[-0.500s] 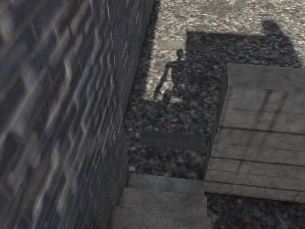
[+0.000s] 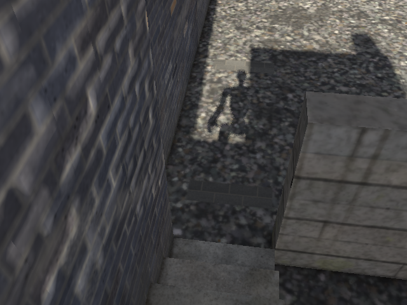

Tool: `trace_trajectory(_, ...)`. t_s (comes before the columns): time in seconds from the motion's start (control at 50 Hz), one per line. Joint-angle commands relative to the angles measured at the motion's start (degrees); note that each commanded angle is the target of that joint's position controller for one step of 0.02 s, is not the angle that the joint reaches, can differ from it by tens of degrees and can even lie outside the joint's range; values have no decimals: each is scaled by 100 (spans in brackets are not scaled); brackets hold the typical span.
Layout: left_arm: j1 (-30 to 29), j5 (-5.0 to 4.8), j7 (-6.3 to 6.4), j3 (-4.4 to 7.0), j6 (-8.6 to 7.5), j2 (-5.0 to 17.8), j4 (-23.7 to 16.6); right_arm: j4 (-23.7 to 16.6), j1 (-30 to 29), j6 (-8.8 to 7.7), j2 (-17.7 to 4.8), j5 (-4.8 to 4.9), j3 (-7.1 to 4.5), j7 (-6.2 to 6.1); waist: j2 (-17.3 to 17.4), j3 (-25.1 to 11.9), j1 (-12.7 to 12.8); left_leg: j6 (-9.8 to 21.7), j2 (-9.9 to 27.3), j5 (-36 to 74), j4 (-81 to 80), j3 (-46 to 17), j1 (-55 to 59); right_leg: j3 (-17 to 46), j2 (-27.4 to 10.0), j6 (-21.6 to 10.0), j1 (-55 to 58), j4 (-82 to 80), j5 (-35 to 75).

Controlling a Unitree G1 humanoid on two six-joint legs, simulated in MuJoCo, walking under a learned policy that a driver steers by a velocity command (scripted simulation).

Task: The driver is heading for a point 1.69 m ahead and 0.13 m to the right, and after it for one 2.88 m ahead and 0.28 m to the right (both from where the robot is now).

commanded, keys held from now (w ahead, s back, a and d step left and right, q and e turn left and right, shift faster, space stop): w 1.00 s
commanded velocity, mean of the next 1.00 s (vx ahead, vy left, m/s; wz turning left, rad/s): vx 0.48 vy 0.00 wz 0.00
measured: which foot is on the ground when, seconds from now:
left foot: down 0.00-1.00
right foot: down 0.00-1.00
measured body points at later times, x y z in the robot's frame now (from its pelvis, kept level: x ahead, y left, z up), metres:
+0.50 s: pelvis -0.01 +0.01 +0.00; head -0.01 +0.00 +0.45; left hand +0.17 +0.25 -0.09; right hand +0.13 -0.27 -0.11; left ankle -0.03 +0.19 -0.75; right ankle -0.07 -0.15 -0.75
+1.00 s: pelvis -0.01 +0.00 +0.00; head -0.02 -0.01 +0.45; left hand +0.18 +0.23 -0.07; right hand +0.12 -0.27 -0.11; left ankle -0.03 +0.20 -0.75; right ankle -0.07 -0.15 -0.75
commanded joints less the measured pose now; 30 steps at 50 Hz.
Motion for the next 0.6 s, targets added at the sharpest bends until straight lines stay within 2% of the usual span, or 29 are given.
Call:
trace_trajectory(0.02,-146,2,25,110,-56,681,-499,-417,-123,-78,-727,-25,-107,-1,-115,-231,5,222,-124,2288,153,198,179,71,-94,103,25,17,2768)
trace_trajectory(0.1,-330,25,-14,66,-53,701,-661,-585,-307,-55,-798,-59,-65,3,-115,-154,-16,193,-104,2437,143,171,232,103,-113,123,23,19,3083)
trace_trajectory(0.28,-621,84,-48,4,-80,753,-971,-847,-640,-49,-887,-104,-27,42,-43,-291,7,147,-15,2643,14,85,391,150,-205,220,89,-54,3027)
trace_trajectory(0.36,-728,94,-52,-17,-93,762,-1073,-911,-743,-56,-887,-120,-14,68,-28,-355,15,119,6,2481,-65,58,410,162,-237,264,68,-95,2741)
trace_trajectory(0.38,-834,87,-14,1,-62,822,-1101,-976,-849,-40,-847,-124,6,75,-190,-325,-23,133,35,2395,-65,71,335,160,-221,281,69,-71,2677)
trace_trajectory(0.42,-858,101,8,-17,-35,780,-1159,-987,-860,-46,-855,-135,16,87,-92,-345,-8,123,26,2242,-93,84,271,171,-226,293,68,-87,2504)
trace_trajectory(0.44,-790,107,-28,-45,-68,717,-1171,-940,-777,-70,-903,-138,2,95,89,-352,29,102,-4,2188,-125,67,304,180,-243,284,31,-132,2390)
trace_trajectory(0.46,-869,98,-51,-32,-80,763,-1185,-926,-743,-77,-955,-110,-24,125,-5,-121,10,139,-33,2024,-172,31,174,166,-167,253,-83,-82,2027)
trace_trajectory(0.6,-940,103,-116,-52,-154,772,-1272,-1060,-743,-84,-936,-114,-47,154,-104,-220,29,192,-54,1660,-155,53,173,179,-147,202,-291,-61,1540)
Velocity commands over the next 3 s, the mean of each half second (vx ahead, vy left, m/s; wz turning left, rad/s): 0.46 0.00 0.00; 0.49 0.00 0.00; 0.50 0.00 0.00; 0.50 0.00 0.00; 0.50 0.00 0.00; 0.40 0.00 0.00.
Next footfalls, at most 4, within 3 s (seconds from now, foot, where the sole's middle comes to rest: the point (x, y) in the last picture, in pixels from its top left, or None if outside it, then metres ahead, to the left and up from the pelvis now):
none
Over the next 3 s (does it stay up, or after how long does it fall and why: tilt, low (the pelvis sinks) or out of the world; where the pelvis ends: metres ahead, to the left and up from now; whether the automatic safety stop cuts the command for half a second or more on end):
stays up -0.01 0.00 0.00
